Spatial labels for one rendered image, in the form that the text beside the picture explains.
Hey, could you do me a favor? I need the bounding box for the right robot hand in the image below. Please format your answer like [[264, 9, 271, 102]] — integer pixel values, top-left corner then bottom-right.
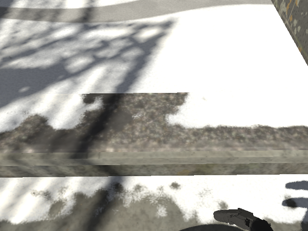
[[213, 208, 273, 231]]

